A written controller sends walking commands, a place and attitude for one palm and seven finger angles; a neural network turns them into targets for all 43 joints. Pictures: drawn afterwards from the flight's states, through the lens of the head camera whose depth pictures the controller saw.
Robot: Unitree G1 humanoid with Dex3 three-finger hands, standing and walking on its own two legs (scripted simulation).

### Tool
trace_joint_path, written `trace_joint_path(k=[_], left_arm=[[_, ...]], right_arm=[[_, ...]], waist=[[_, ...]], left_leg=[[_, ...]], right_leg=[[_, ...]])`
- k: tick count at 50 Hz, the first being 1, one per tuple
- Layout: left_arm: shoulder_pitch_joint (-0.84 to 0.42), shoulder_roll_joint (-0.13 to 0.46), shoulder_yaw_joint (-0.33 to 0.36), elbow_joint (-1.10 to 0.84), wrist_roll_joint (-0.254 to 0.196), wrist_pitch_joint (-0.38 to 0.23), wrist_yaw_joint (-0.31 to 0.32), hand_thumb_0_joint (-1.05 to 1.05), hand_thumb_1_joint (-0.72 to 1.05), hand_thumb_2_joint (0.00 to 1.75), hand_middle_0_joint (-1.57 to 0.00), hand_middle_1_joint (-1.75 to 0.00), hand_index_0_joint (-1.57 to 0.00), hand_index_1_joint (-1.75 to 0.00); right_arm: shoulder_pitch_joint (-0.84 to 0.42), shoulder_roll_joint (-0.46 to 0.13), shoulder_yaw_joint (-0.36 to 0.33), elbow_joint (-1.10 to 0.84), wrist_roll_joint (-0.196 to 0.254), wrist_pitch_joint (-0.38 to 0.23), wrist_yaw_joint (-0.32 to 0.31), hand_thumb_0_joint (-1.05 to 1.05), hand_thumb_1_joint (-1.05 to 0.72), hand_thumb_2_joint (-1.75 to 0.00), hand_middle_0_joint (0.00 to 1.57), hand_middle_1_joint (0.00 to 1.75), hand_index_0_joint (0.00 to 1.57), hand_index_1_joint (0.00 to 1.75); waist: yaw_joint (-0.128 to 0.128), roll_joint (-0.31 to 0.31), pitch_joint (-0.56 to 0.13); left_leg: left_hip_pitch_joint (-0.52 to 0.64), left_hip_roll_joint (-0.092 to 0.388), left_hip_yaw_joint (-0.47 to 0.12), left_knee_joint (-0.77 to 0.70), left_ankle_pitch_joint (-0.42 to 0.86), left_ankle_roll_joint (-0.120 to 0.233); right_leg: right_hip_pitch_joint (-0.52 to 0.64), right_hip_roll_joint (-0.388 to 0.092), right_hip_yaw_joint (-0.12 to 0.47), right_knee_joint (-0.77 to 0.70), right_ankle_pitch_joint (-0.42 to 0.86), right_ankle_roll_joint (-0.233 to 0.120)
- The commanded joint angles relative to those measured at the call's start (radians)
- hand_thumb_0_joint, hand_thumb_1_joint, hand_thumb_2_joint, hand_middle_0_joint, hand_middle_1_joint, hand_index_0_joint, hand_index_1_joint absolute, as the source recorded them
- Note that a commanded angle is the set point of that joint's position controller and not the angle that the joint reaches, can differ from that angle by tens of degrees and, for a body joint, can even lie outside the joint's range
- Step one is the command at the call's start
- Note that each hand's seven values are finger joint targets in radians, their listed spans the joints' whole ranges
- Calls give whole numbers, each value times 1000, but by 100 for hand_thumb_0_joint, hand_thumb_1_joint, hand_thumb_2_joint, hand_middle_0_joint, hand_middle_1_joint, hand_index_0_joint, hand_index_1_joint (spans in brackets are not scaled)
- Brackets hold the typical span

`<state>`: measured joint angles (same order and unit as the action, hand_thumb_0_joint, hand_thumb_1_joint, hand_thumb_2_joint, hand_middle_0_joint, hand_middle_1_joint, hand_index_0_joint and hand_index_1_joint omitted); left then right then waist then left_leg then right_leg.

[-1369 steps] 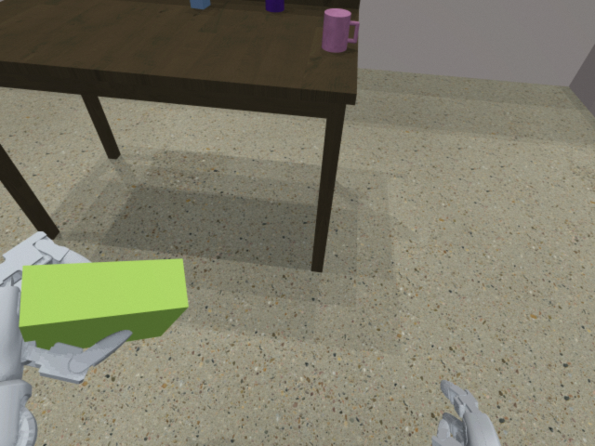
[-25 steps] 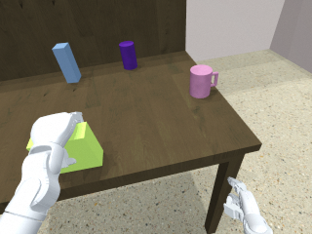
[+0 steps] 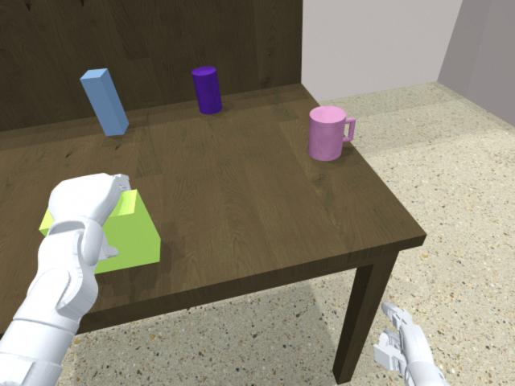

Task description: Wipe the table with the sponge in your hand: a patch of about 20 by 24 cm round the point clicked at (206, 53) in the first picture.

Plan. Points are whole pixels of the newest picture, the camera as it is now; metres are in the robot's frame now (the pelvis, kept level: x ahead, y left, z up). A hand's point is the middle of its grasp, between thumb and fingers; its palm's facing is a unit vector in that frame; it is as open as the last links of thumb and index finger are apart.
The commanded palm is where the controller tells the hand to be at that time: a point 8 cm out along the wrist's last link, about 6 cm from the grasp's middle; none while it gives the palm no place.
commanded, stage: wipe forward along the first lane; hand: left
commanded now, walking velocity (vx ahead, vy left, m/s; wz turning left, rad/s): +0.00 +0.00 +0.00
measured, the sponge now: (113, 242) +0.28 +0.30 +0.09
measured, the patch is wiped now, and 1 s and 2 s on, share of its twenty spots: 0.20 0.50 0.55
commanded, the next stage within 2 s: slide across to the middle lane in 1.36 s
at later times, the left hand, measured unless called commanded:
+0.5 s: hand (110, 198) +0.34 +0.32 +0.14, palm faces -0.01 -0.01 -1.00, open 9.5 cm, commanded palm +0.31 +0.31 +0.17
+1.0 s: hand (112, 182) +0.38 +0.34 +0.14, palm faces -0.06 +0.00 -1.00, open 9.5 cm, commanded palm +0.36 +0.33 +0.17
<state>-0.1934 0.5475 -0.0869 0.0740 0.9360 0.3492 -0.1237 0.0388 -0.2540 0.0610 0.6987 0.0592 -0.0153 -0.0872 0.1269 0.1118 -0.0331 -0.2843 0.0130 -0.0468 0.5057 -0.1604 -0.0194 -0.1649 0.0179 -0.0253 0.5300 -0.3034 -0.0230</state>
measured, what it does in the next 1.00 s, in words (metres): stands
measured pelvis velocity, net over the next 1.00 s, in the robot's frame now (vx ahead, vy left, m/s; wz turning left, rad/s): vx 0.01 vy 0.01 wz -0.01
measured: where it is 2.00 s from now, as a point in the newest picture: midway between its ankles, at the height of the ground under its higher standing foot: outside the picture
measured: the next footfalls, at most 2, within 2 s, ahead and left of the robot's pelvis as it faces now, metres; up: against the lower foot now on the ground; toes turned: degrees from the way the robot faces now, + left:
none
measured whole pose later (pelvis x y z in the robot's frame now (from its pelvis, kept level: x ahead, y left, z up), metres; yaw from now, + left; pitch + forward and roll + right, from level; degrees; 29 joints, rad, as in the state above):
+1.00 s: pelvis +0.01 +0.01 +0.00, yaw +0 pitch +3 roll -1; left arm -0.54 0.62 0.01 0.59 0.99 0.17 -0.14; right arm 0.20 -0.29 0.01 0.68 0.08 0.07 -0.07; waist 0.04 0.08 -0.08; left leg -0.42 0.02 -0.05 0.58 -0.20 -0.01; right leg -0.29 0.02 -0.02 0.56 -0.32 -0.02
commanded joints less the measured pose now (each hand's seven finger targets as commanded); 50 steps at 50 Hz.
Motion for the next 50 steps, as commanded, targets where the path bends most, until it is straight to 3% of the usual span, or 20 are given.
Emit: trace_joint_path(k=[1,2,6,7,10,11,12,15,16,17,21,22,26,27,34,41,43,46,47,50], left_arm=[[-301,256,153,-51,38,-16,24,0,10,130,-120,-160,-120,-160],[-314,198,99,-62,35,-24,17,0,10,130,-120,-160,-120,-160],[-332,254,151,2,41,-50,15,0,10,130,-120,-160,-120,-160],[-323,208,114,9,38,-55,13,0,10,130,-120,-160,-120,-160],[-344,231,129,55,41,-66,17,0,10,130,-120,-160,-120,-160],[-335,271,165,84,45,-64,21,0,10,130,-120,-160,-120,-160],[-359,221,114,105,47,-62,17,0,10,130,-120,-160,-120,-160],[-364,215,106,93,54,-74,19,0,10,130,-120,-160,-120,-160],[-356,259,147,110,58,-74,23,0,10,130,-120,-160,-120,-160],[-365,208,99,135,58,-70,18,0,10,130,-120,-160,-120,-160],[-410,283,152,206,68,-76,16,0,10,130,-120,-160,-120,-160],[-425,225,98,197,67,-80,11,0,10,130,-120,-160,-120,-160],[-407,257,134,220,72,-95,15,0,10,130,-120,-160,-120,-160],[-395,228,108,238,73,-92,13,0,10,130,-120,-160,-120,-160],[-503,276,123,340,80,-106,17,0,10,130,-120,-160,-120,-160],[-574,350,164,408,103,-138,12,0,10,130,-120,-160,-120,-160],[-574,315,133,415,106,-151,11,0,10,130,-120,-160,-120,-160],[-586,344,160,438,107,-165,15,0,10,130,-120,-160,-120,-160],[-609,306,120,444,104,-169,14,0,10,130,-120,-160,-120,-160],[-631,334,141,474,108,-182,25,0,10,130,-120,-160,-120,-160]], right_arm=[[-193,-99,-43,-177,4,-56,-7,0,-90,-90,20,30,20,30],[-189,-94,-41,-190,2,-55,-7,0,-90,-90,20,30,20,30],[-157,-106,-51,-177,5,-48,-4,0,-90,-90,20,30,20,30],[-148,-106,-53,-187,3,-46,-4,0,-90,-90,20,30,20,30],[-124,-116,-62,-173,5,-35,-3,0,-90,-90,20,30,20,30],[-123,-120,-63,-169,7,-35,-4,0,-90,-90,20,30,20,30],[-118,-119,-61,-175,7,-32,-5,0,-90,-90,20,30,20,30],[-100,-122,-72,-175,8,-26,0,0,-90,-90,20,30,20,30],[-97,-126,-73,-171,9,-23,2,0,-90,-90,20,30,20,30],[-93,-124,-70,-179,8,-20,2,0,-90,-90,20,30,20,30],[-68,-142,-78,-157,12,-6,-1,0,-90,-90,20,30,20,30],[-64,-134,-77,-173,13,-6,1,0,-90,-90,20,30,20,30],[-45,-140,-84,-171,14,5,8,0,-90,-90,20,30,20,30],[-42,-138,-82,-178,13,10,8,0,-90,-90,20,30,20,30],[-12,-149,-86,-159,18,22,1,0,-90,-90,20,30,20,30],[27,-156,-91,-154,19,35,3,0,-90,-90,20,30,20,30],[40,-153,-94,-161,20,38,6,0,-90,-90,20,30,20,30],[50,-158,-97,-158,20,47,8,0,-90,-90,20,30,20,30],[53,-156,-95,-162,21,47,10,0,-90,-90,20,30,20,30],[72,-161,-100,-152,21,52,9,0,-90,-90,20,30,20,30]], waist=[[-17,-83,-134],[-21,-76,-141],[-30,-102,-125],[-28,-105,-135],[-38,-118,-125],[-37,-113,-112],[-42,-110,-101],[-42,-93,-152],[-42,-98,-143],[-46,-111,-134],[-57,-132,-125],[-60,-122,-142],[-58,-106,-159],[-59,-120,-155],[-78,-146,-134],[-85,-102,-177],[-91,-114,-187],[-91,-98,-173],[-100,-102,-170],[-102,-111,-182]], left_leg=[[141,-47,39,-40,-34,38],[139,-51,45,-36,-21,42],[133,-46,37,-30,-19,43],[128,-49,42,-26,-1,47],[118,-46,45,-19,-9,48],[112,-45,41,-23,-26,46],[100,-48,46,-21,-27,48],[115,-48,47,-8,7,53],[106,-46,38,-12,-2,50],[96,-49,45,-9,-3,53],[81,-44,42,-3,-11,53],[84,-47,46,-1,-4,55],[79,-44,41,5,5,56],[73,-47,45,10,14,59],[51,-43,45,11,-30,61],[43,-43,41,20,-9,62],[48,-41,45,26,5,65],[35,-40,39,22,1,65],[35,-42,45,24,-9,68],[35,-37,45,23,-10,69]], right_leg=[[-122,11,22,-153,39,-31],[-117,7,3,-147,60,-28],[-132,11,13,-150,66,-30],[-123,9,-4,-144,86,-28],[-142,5,-1,-146,84,-21],[-147,10,9,-149,62,-26],[-153,9,-6,-147,63,-25],[-143,6,-3,-131,109,-25],[-143,11,0,-130,96,-30],[-151,11,-9,-130,100,-27],[-167,11,1,-130,100,-26],[-166,11,-11,-123,109,-26],[-162,13,-7,-112,127,-30],[-161,14,-11,-112,140,-29],[-205,13,-11,-117,86,-24],[-192,14,-2,-110,117,-32],[-196,14,-8,-104,132,-29],[-204,18,-5,-108,126,-34],[-211,16,-8,-109,120,-30],[-218,16,-6,-107,115,-30]])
